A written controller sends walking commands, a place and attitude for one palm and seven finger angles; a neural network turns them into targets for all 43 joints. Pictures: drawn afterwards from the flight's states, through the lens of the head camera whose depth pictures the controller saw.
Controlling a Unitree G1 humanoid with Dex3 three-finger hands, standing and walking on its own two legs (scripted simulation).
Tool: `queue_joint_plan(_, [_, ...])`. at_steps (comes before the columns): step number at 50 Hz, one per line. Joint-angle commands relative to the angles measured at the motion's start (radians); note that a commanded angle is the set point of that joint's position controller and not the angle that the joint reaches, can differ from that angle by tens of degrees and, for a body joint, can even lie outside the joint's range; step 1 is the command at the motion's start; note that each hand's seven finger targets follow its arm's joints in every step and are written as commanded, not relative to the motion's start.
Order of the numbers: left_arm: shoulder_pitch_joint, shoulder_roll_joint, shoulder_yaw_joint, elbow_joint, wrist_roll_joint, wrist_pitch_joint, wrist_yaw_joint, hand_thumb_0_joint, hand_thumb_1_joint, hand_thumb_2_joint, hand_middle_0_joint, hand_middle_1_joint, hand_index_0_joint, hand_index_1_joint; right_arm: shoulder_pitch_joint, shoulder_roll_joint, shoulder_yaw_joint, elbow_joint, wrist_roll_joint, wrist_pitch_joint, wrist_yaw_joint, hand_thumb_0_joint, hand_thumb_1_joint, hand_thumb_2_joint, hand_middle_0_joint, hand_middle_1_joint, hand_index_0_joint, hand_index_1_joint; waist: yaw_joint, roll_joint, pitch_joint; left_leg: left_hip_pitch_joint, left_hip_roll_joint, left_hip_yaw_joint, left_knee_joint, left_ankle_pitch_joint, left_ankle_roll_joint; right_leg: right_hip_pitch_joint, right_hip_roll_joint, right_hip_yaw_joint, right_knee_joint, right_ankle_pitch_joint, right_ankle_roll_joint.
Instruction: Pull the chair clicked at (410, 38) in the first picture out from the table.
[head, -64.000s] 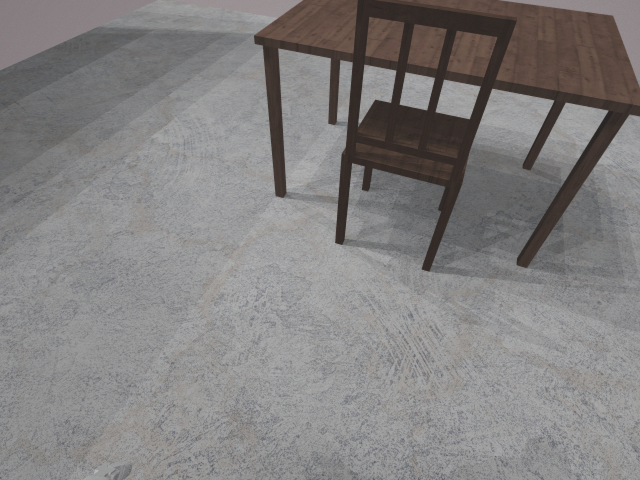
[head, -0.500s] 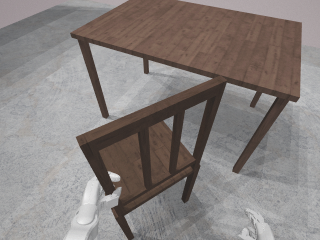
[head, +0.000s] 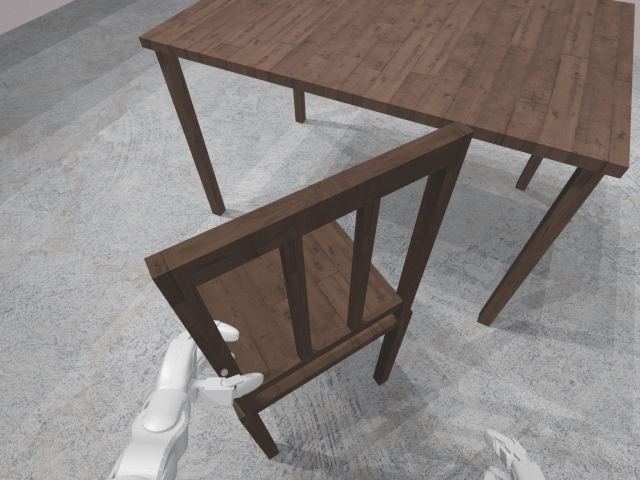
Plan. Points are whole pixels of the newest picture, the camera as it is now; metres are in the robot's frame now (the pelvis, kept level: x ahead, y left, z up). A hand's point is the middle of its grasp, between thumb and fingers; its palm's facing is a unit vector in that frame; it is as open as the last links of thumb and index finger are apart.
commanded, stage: open the thumb and straighten the fingers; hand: left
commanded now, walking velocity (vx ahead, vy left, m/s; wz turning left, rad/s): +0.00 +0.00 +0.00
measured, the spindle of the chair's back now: (298, 308) +0.35 +0.04 -0.03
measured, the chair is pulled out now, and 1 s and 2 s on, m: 0.42 0.42 0.42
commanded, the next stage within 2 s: draw the fingers out of the gap in 0.46 s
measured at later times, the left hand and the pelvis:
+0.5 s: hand (215, 378) +0.26 +0.15 -0.06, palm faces +0.04 -0.98 -0.17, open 17.2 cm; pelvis +0.01 -0.01 -0.02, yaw +1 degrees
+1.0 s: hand (204, 446) +0.18 +0.15 -0.06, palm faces +0.02 -0.99 -0.16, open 17.5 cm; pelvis +0.00 -0.01 -0.03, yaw +2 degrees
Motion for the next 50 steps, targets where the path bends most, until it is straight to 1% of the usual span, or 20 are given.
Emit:
queue_joint_plan(1, [-0.158,0.112,0.065,-0.208,-0.009,-0.022,0.003,0.0,-0.55,0.2,-0.375,-1.087,-0.375,-1.087,-0.044,-0.13,-0.043,-0.153,-0.002,-0.062,-0.007,0.0,-0.9,-0.9,0.2,0.3,0.2,0.3,0.003,-0.073,-0.258,0.101,-0.008,-0.013,-0.03,0.198,0.043,0.025,0.02,-0.024,-0.028,0.28,-0.019])
queue_joint_plan(2, [-0.13,0.1,0.056,-0.224,-0.01,-0.018,-0.001,0.0,-0.55,0.2,-0.35,-1.015,-0.35,-1.015,-0.046,-0.128,-0.045,-0.16,-0.003,-0.069,-0.007,0.0,-0.9,-0.9,0.2,0.3,0.2,0.3,0.01,-0.033,-0.274,0.111,-0.008,-0.007,-0.019,0.212,0.041,0.022,0.019,-0.023,-0.017,0.292,-0.021])
queue_joint_plan(4, [-0.15,0.072,0.023,-0.284,-0.018,-0.011,-0.009,0.0,-0.55,0.2,-0.3,-0.87,-0.3,-0.87,-0.041,-0.125,-0.044,-0.168,-0.003,-0.082,-0.01,0.0,-0.9,-0.9,0.2,0.3,0.2,0.3,-0.003,-0.041,-0.307,0.128,-0.007,-0.011,0.003,0.263,0.043,0.019,0.02,-0.025,-0.001,0.337,-0.019])
queue_joint_plan(6, [-0.132,0.056,-0.003,-0.301,-0.022,-0.003,-0.017,0.0,-0.55,0.2,-0.25,-0.725,-0.25,-0.725,-0.036,-0.127,-0.043,-0.17,-0.002,-0.094,-0.015,0.0,-0.9,-0.9,0.2,0.3,0.2,0.3,-0.012,-0.042,-0.29,0.119,-0.006,-0.015,0.016,0.272,0.043,0.002,0.021,-0.029,0.007,0.338,-0.017])
queue_joint_plan(7, [-0.121,0.089,0.029,-0.296,-0.024,0.004,-0.014,0.0,-0.55,0.2,-0.225,-0.652,-0.225,-0.652,-0.03,-0.134,-0.046,-0.168,-0.004,-0.097,-0.018,0.0,-0.9,-0.9,0.2,0.3,0.2,0.3,-0.01,-0.071,-0.29,0.109,-0.006,-0.019,0.023,0.267,0.044,-0.003,0.023,-0.029,0.012,0.338,-0.016])
queue_joint_plan(11, [-0.104,0.117,0.052,-0.292,-0.018,0.035,-0.019,0.0,-0.55,0.2,-0.125,-0.363,-0.125,-0.363,-0.027,-0.137,-0.04,-0.173,-0.006,-0.101,-0.025,0.0,-0.9,-0.9,0.2,0.3,0.2,0.3,-0.008,-0.091,-0.247,0.067,-0.016,-0.019,0.036,0.239,0.046,-0.024,0.024,-0.028,0.021,0.328,-0.012])
queue_joint_plan(12, [-0.071,0.175,0.116,-0.253,-0.014,0.043,-0.018,0.0,-0.55,0.2,-0.1,-0.29,-0.1,-0.29,-0.02,-0.144,-0.043,-0.169,-0.008,-0.096,-0.027,0.0,-0.9,-0.9,0.2,0.3,0.2,0.3,0.002,-0.09,-0.231,0.045,-0.018,-0.015,0.046,0.236,0.044,-0.035,0.024,-0.025,0.029,0.333,-0.014])
queue_joint_plan(16, [-0.054,0.161,0.093,-0.359,-0.008,0.048,-0.029,0.0,-0.55,0.2,0.0,0.0,0.0,0.0,-0.028,-0.127,-0.036,-0.202,-0.008,-0.097,-0.024,0.0,-0.9,-0.9,0.2,0.3,0.2,0.3,0.011,-0.01,-0.291,0.068,-0.023,-0.009,0.062,0.283,0.044,-0.009,0.019,-0.017,0.049,0.372,-0.018])
queue_joint_plan(19, [-0.056,0.145,0.071,-0.412,-0.02,0.049,-0.034,0.0,-0.55,0.2,0.0,0.0,0.0,0.0,-0.027,-0.125,-0.037,-0.206,-0.007,-0.105,-0.027,0.0,-0.9,-0.9,0.2,0.3,0.2,0.3,-0.002,0.004,-0.31,0.088,-0.02,-0.009,0.079,0.312,0.045,-0.016,0.02,-0.016,0.051,0.397,-0.016])
queue_joint_plan(23, [-0.022,0.149,0.076,-0.373,-0.039,0.071,-0.052,0.0,-0.55,0.2,0.0,0.0,0.0,0.0,-0.021,-0.138,-0.035,-0.201,-0.008,-0.114,-0.036,0.0,-0.9,-0.9,0.2,0.3,0.2,0.3,-0.015,-0.074,-0.273,0.036,-0.027,-0.016,0.09,0.252,0.048,-0.033,0.023,-0.021,0.047,0.371,-0.009])
queue_joint_plan(25, [-0.012,0.17,0.095,-0.348,-0.041,0.082,-0.061,0.0,-0.55,0.2,0.0,0.0,0.0,0.0,-0.025,-0.144,-0.035,-0.2,-0.007,-0.112,-0.04,0.0,-0.9,-0.9,0.2,0.3,0.2,0.3,-0.011,-0.091,-0.249,0.013,-0.028,-0.016,0.09,0.226,0.049,-0.04,0.023,-0.018,0.042,0.352,-0.008])
queue_joint_plan(26, [-0.051,0.153,0.072,-0.366,-0.043,0.081,-0.067,0.0,-0.55,0.2,0.0,0.0,0.0,0.0,-0.025,-0.14,-0.032,-0.203,-0.005,-0.113,-0.041,0.0,-0.9,-0.9,0.2,0.3,0.2,0.3,-0.023,-0.072,-0.254,0.018,-0.033,-0.015,0.092,0.214,0.051,-0.048,0.02,-0.014,0.041,0.345,-0.005])
queue_joint_plan(28, [0.013,0.229,0.155,-0.373,-0.043,0.081,-0.072,0.0,-0.55,0.2,0.0,0.0,0.0,0.0,-0.025,-0.143,-0.038,-0.209,-0.007,-0.115,-0.043,0.0,-0.9,-0.9,0.2,0.3,0.2,0.3,0.006,-0.043,-0.279,0.014,-0.032,-0.013,0.094,0.212,0.049,-0.033,0.019,-0.01,0.048,0.334,-0.009])
queue_joint_plan(30, [0.107,0.23,0.157,-0.411,-0.046,0.078,-0.078,0.0,-0.55,0.2,0.0,0.0,0.0,0.0,-0.036,-0.138,-0.036,-0.228,-0.007,-0.118,-0.042,0.0,-0.9,-0.9,0.2,0.3,0.2,0.3,0.028,-0.033,-0.31,0.017,-0.034,-0.007,0.095,0.245,0.049,0.006,0.015,-0.007,0.053,0.374,-0.013])
queue_joint_plan(34, [0.192,0.183,0.109,-0.494,-0.051,0.07,-0.084,0.0,-0.55,0.2,0.0,0.0,0.0,0.0,-0.041,-0.125,-0.035,-0.242,-0.003,-0.134,-0.038,0.0,-0.9,-0.9,0.2,0.3,0.2,0.3,0.014,-0.017,-0.286,0.019,-0.029,-0.006,0.097,0.246,0.048,-0.018,0.017,-0.017,0.059,0.362,-0.012])
queue_joint_plan(36, [0.19,0.178,0.096,-0.501,-0.054,0.074,-0.083,0.0,-0.55,0.2,0.0,0.0,0.0,0.0,-0.044,-0.129,-0.034,-0.242,-0.004,-0.141,-0.042,0.0,-0.9,-0.9,0.2,0.3,0.2,0.3,-0.004,-0.049,-0.235,-0.009,-0.03,-0.016,0.098,0.203,0.05,-0.049,0.019,-0.02,0.049,0.318,-0.008])
queue_joint_plan(41, [0.251,0.183,0.091,-0.572,-0.055,0.062,-0.084,0.0,-0.55,0.2,0.0,0.0,0.0,0.0,-0.043,-0.132,-0.038,-0.251,-0.005,-0.165,-0.053,0.0,-0.9,-0.9,0.2,0.3,0.2,0.3,-0.006,-0.054,-0.229,-0.021,-0.032,-0.026,0.109,0.157,0.052,-0.082,0.022,-0.024,0.052,0.242,-0.009])
queue_joint_plan(44, [0.291,0.159,0.054,-0.646,-0.044,0.051,-0.08,0.0,-0.55,0.2,0.0,0.0,0.0,0.0,-0.041,-0.125,-0.036,-0.259,-0.004,-0.187,-0.057,0.0,-0.9,-0.9,0.2,0.3,0.2,0.3,-0.003,0.01,-0.238,-0.005,-0.032,-0.034,0.112,0.153,0.051,-0.108,0.022,-0.035,0.068,0.207,-0.016])
queue_joint_plan(47, [0.34,0.133,0.013,-0.687,-0.035,0.057,-0.063,0.0,-0.55,0.2,0.0,0.0,0.0,0.0,-0.042,-0.12,-0.033,-0.264,-0.005,-0.201,-0.058,0.0,-0.9,-0.9,0.2,0.3,0.2,0.3,-0.009,-0.003,-0.23,-0.008,-0.032,-0.045,0.115,0.135,0.051,-0.124,0.024,-0.042,0.073,0.18,-0.017])
queue_joint_plan(50, [0.372,0.146,0.026,-0.682,-0.023,0.08,-0.048,0.0,-0.55,0.2,0.0,0.0,0.0,0.0,-0.05,-0.12,-0.034,-0.265,-0.004,-0.2,-0.063,0.0,-0.9,-0.9,0.2,0.3,0.2,0.3,-0.006,-0.027,-0.205,-0.037,-0.033,-0.051,0.117,0.097,0.05,-0.145,0.026,-0.046,0.074,0.134,-0.018])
